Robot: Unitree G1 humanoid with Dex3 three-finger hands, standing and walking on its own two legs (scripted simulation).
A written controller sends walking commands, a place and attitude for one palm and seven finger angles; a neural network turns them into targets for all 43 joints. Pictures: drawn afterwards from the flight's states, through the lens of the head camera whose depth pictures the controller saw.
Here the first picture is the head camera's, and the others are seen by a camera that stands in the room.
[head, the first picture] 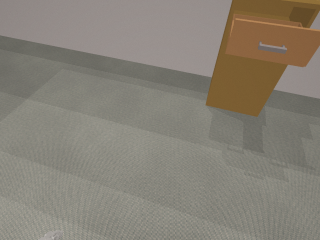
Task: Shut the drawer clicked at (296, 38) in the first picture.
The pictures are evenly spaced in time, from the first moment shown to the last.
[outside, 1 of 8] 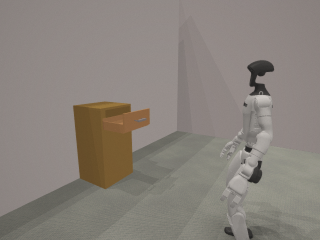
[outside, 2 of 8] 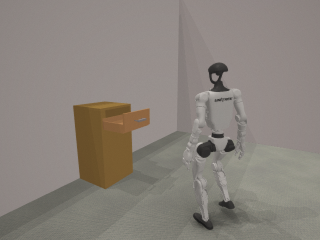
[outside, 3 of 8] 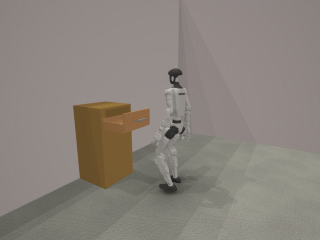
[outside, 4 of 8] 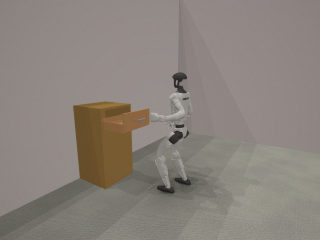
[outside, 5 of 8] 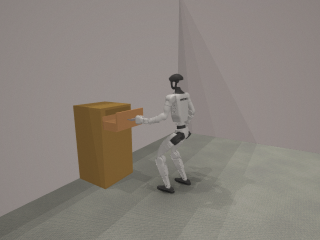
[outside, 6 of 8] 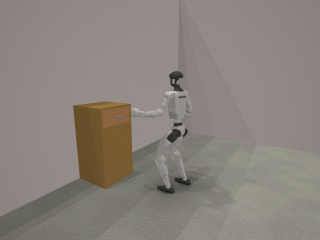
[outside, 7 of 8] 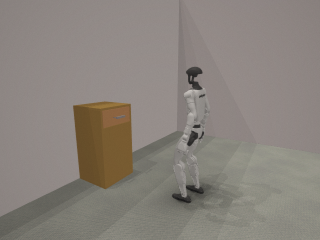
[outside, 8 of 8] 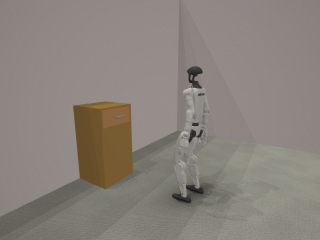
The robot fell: no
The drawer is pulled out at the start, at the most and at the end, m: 0.30 0.30 0.00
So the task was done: yes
